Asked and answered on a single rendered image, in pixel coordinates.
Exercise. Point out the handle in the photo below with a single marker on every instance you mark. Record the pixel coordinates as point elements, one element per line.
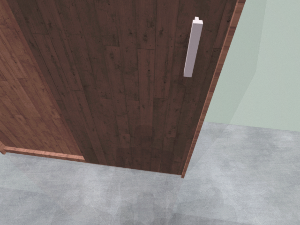
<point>193,46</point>

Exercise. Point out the wardrobe door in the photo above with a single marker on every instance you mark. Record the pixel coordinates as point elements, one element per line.
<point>116,71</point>
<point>29,115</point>

